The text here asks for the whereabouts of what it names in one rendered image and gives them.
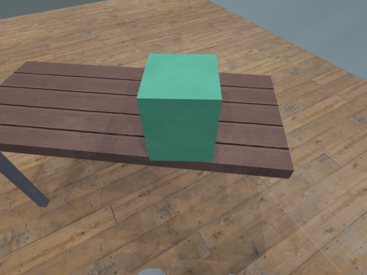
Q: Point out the carton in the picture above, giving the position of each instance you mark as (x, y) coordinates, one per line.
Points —
(179, 101)

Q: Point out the table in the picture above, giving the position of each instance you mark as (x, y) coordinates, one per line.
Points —
(91, 112)

